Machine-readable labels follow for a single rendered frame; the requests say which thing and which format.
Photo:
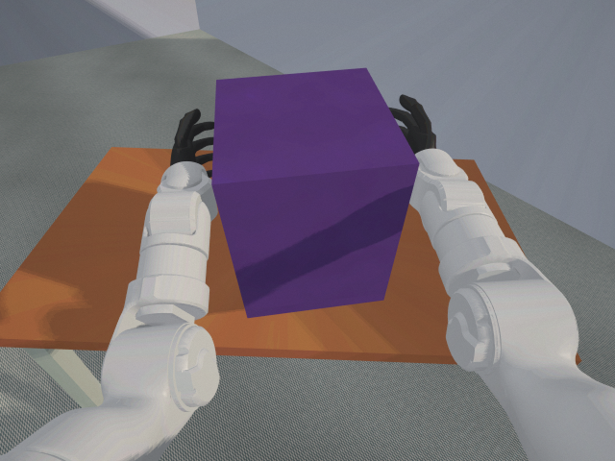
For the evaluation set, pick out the table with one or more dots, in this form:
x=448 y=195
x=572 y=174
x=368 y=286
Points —
x=69 y=293

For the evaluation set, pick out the left robot forearm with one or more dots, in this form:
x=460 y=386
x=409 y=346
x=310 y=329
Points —
x=170 y=285

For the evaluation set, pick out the carton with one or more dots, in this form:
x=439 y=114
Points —
x=312 y=177

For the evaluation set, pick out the robot left hand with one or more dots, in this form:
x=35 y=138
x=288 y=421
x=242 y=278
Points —
x=185 y=148

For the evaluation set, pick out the robot right hand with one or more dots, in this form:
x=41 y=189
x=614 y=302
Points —
x=417 y=132

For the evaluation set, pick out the robot left upper arm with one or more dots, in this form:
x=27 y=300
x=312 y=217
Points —
x=153 y=380

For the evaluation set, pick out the robot right upper arm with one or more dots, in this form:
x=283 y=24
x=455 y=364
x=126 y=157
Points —
x=520 y=337

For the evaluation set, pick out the right robot forearm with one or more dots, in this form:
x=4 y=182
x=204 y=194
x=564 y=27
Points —
x=462 y=229

